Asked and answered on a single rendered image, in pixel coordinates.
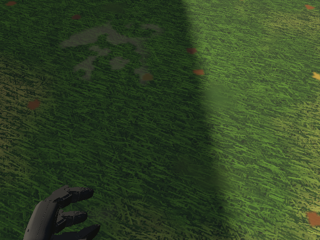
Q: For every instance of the robot left hand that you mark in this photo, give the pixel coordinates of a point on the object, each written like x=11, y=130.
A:
x=47, y=220

